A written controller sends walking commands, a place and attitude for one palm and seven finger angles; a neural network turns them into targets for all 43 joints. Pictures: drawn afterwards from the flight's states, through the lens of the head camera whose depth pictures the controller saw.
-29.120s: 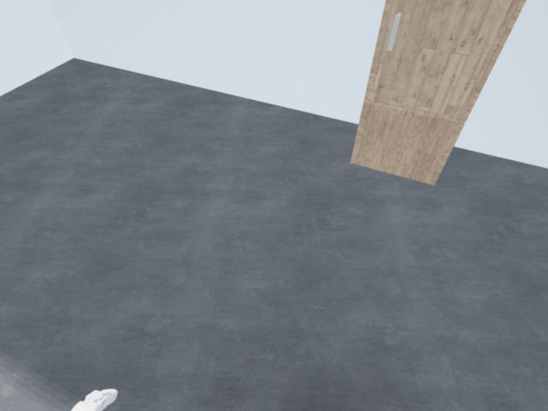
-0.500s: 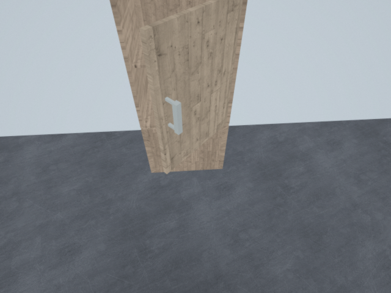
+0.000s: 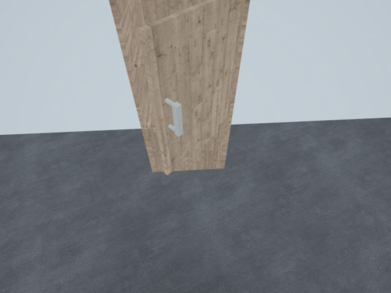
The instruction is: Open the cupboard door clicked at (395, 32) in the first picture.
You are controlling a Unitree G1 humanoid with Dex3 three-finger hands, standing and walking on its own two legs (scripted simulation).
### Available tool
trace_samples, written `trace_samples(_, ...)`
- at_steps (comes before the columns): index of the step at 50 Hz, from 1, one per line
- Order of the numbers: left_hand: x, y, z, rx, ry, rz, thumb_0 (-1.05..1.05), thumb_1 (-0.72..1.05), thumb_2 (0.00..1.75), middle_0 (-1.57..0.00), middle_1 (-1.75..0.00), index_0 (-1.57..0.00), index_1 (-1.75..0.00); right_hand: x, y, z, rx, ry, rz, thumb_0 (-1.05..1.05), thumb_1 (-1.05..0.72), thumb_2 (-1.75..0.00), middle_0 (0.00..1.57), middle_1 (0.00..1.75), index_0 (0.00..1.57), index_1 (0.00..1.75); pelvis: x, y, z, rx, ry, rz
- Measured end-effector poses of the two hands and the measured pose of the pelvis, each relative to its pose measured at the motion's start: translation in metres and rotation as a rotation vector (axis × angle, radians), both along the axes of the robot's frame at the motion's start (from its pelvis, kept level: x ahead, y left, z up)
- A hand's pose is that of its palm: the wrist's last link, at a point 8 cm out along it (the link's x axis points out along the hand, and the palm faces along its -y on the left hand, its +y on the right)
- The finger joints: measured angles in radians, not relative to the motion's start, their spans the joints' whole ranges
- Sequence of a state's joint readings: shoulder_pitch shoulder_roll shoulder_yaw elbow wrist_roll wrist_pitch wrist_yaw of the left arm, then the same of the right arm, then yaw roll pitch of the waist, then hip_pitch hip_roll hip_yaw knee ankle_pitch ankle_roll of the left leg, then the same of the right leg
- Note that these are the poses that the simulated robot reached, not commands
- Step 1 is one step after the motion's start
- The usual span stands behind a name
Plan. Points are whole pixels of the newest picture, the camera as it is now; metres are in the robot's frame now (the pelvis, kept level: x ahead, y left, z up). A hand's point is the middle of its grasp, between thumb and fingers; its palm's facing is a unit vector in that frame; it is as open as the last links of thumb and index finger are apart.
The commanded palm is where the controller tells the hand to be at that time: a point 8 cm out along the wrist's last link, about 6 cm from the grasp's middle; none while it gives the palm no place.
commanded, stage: look to check the result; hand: left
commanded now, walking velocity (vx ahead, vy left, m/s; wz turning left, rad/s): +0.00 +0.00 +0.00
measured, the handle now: (173, 117) +0.62 +0.11 -0.04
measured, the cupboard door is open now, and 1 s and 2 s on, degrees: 44 44 44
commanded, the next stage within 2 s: walk to a spot facing it in 0.10 s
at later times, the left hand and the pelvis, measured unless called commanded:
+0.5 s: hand out of the picture +0.03 +0.18 -0.18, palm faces -0.03 -0.97 -0.22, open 7.4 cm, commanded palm none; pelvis +0.01 -0.01 -0.01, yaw -6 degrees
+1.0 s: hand out of the picture +0.11 +0.13 -0.16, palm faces -0.30 -0.91 -0.29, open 7.4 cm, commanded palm none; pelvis +0.01 -0.05 +0.00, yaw -23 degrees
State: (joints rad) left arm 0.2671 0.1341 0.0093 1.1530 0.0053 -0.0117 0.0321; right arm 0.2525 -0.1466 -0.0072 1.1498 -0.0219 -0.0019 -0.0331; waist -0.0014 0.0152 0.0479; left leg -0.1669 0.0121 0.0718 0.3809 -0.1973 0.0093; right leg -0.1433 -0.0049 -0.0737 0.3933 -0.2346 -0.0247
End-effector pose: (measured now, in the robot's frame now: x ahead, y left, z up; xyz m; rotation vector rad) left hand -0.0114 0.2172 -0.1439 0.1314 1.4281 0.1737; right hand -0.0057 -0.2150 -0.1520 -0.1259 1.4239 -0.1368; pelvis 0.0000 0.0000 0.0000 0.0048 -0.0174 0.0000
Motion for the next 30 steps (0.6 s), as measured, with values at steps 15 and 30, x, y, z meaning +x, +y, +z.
trace_samples(15, 0.027, 0.003, 0.004, 0.027, -0.036, -0.016, 0.01, 0.91, 0.90, -0.20, -0.30, -0.20, -0.30, 0.022, -0.014, 0.000, -0.014, -0.023, 0.007, 0.00, -0.91, -0.90, 0.20, 0.30, 0.20, 0.30, 0.010, -0.007, 0.000, 0.002, 0.005, -0.009)
trace_samples(30, 0.070, 0.011, -0.005, 0.050, -0.038, -0.131, 0.01, 0.91, 0.90, -0.20, -0.30, -0.20, -0.30, 0.007, -0.041, -0.008, -0.070, -0.068, -0.141, 0.00, -0.91, -0.90, 0.20, 0.30, 0.20, 0.30, 0.002, -0.014, -0.014, 0.025, 0.024, -0.153)
